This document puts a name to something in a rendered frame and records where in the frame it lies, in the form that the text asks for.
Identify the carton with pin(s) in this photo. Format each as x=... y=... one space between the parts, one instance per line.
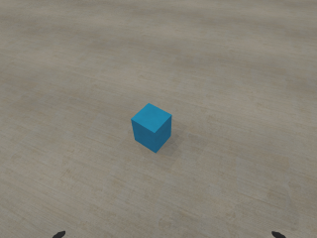
x=152 y=127

